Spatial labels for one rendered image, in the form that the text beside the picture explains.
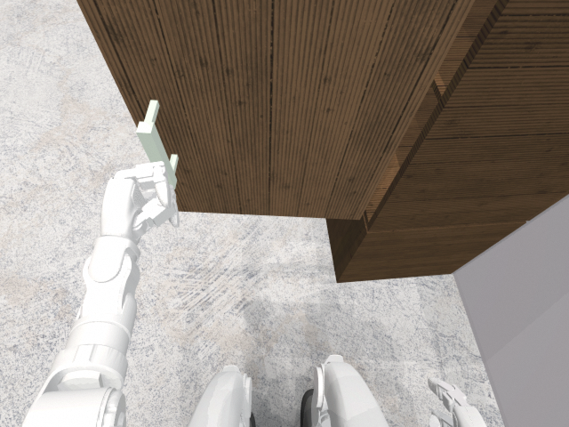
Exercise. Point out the robot left upper arm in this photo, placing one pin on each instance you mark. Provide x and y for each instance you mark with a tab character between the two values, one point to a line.
95	407

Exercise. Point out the handle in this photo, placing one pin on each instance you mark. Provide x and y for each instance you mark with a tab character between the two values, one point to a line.
153	145

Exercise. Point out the left robot hand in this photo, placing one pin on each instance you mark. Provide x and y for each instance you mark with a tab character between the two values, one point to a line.
122	202

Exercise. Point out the robot left thigh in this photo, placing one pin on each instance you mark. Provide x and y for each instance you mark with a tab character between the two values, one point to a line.
226	400

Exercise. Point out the robot right thigh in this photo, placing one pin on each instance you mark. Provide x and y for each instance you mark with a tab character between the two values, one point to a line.
342	391

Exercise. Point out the left robot forearm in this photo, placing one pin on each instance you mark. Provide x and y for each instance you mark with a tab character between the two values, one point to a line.
95	353

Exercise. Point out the right robot hand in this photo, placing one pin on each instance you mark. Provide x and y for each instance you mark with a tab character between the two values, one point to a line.
455	402

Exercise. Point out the cupboard door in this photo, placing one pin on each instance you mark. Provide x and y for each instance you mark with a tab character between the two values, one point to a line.
276	107

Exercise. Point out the robot thigh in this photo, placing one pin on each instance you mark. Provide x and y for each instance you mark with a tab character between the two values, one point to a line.
226	400
342	391

